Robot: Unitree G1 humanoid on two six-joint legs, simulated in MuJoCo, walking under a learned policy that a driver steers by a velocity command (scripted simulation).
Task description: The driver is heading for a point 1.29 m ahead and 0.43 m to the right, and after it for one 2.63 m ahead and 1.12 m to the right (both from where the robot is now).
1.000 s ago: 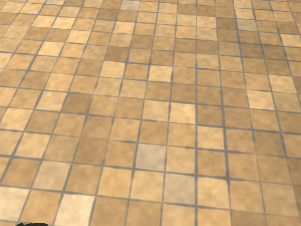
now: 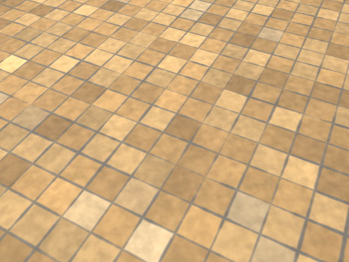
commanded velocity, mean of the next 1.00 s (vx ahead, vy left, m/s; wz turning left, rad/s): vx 0.08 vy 0.00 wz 0.01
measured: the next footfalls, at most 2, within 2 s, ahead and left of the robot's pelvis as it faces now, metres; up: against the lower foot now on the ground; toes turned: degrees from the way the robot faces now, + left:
left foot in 1.08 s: +0.09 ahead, +0.15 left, +0.00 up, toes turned +2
right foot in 1.54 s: +0.58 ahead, -0.08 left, +0.00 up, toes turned -6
